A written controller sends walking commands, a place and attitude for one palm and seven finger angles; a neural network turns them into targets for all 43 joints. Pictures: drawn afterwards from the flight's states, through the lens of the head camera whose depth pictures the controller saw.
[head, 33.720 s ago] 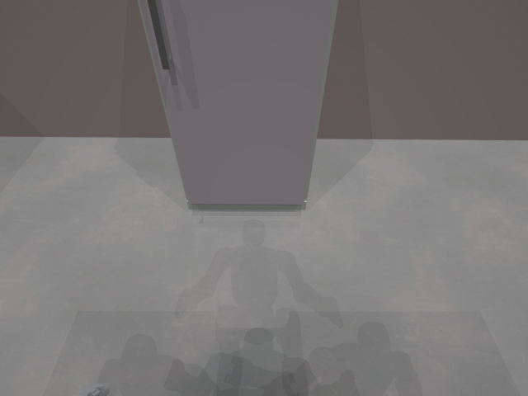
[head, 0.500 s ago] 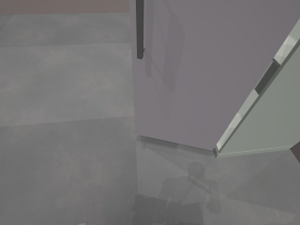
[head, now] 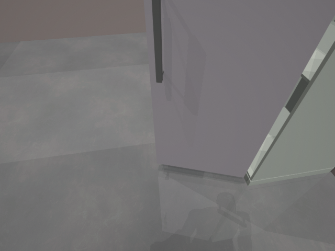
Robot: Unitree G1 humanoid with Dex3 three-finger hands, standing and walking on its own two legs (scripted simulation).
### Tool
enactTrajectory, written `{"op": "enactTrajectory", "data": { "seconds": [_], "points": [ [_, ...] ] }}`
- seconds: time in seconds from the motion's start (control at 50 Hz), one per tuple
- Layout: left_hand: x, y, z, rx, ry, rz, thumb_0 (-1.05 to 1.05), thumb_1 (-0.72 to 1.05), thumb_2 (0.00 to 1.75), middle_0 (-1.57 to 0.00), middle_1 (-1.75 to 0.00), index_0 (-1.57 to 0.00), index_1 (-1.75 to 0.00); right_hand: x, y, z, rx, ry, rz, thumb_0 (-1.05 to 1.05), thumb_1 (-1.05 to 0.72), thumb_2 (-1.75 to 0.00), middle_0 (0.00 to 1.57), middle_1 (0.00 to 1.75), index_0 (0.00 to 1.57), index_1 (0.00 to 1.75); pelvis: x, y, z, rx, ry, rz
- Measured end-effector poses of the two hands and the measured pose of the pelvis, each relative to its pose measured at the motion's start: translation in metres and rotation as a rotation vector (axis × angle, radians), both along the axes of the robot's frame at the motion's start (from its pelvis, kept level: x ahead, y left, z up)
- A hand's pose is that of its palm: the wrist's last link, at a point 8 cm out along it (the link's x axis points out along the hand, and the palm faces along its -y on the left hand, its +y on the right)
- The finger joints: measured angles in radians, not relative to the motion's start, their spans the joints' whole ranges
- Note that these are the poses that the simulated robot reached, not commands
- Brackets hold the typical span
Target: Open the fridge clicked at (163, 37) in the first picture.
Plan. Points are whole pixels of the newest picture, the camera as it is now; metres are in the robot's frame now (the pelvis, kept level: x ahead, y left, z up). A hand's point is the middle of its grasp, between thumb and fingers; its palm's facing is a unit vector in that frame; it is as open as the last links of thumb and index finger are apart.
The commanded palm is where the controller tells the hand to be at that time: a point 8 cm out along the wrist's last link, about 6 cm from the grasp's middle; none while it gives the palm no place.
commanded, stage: let the arm hang, fingers relaxed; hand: left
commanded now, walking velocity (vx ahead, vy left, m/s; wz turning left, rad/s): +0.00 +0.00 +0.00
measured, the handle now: (159, 38) +0.73 +0.07 +0.17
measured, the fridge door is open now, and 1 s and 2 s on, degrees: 69 69 69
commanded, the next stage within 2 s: look to check the result in 0.28 s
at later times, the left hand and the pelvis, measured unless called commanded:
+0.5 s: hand out of the picture -0.01 +0.17 -0.18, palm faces +0.00 -0.98 -0.18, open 7.3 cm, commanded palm none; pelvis +0.00 +0.00 +0.00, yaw -1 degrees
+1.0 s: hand out of the picture +0.01 +0.17 -0.18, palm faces +0.00 -0.98 -0.19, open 7.4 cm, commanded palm none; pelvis +0.00 +0.00 +0.00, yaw -1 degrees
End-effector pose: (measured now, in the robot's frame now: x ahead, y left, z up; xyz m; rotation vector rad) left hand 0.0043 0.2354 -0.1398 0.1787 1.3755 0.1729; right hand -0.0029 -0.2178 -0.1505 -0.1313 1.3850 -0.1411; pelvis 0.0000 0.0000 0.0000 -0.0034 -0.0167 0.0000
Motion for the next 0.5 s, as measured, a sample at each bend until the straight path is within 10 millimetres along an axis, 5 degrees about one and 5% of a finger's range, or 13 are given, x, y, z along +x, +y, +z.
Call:
{"op": "enactTrajectory", "data": {
  "seconds": [0.18,0.5],
  "points": [
    [0.017,-0.008,-0.005,-0.024,-0.023,-0.022,0.01,0.93,0.90,-0.20,-0.30,-0.20,-0.30,-0.015,0.011,0.000,0.010,0.036,-0.028,0.01,-0.91,-0.90,0.20,0.29,0.20,0.30,0.001,0.002,0.000,0.005,-0.003,-0.010],
    [-0.015,-0.020,-0.007,-0.052,0.070,0.000,0.01,0.91,0.90,-0.20,-0.30,-0.20,-0.30,-0.021,0.013,-0.001,0.016,0.071,-0.042,0.00,-0.91,-0.90,0.20,0.29,0.20,0.30,0.002,0.002,0.000,0.004,0.000,-0.014]
  ]
}}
